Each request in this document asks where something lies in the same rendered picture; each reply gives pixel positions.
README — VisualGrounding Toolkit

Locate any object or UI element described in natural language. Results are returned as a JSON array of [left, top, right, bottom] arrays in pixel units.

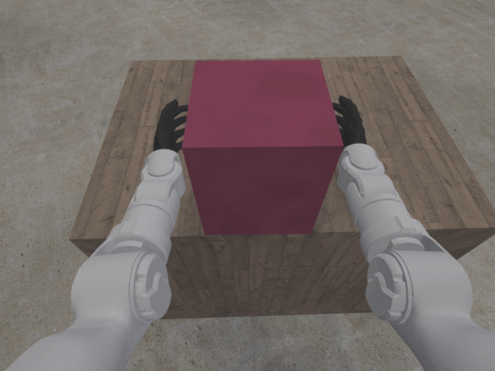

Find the left robot upper arm
[[5, 250, 172, 371]]

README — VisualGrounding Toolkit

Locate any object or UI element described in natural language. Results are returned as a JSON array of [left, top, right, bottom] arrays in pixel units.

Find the carton
[[182, 60, 344, 235]]

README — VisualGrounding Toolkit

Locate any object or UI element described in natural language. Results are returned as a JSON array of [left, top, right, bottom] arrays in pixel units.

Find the left robot hand
[[153, 100, 189, 154]]

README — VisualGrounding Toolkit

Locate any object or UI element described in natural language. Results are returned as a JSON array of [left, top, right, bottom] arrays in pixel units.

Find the right robot hand
[[332, 96, 367, 154]]

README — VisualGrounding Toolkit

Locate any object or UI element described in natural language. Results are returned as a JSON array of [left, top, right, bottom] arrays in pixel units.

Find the pedestal
[[69, 56, 495, 319]]

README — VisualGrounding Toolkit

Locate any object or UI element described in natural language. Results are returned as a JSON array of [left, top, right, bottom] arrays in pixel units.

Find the left robot forearm
[[71, 149, 186, 315]]

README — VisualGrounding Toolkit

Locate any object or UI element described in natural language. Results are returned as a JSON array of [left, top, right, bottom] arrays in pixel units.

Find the right robot forearm
[[337, 144, 473, 309]]

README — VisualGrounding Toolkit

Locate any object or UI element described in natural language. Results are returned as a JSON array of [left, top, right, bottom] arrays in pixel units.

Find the right robot upper arm
[[365, 250, 495, 371]]

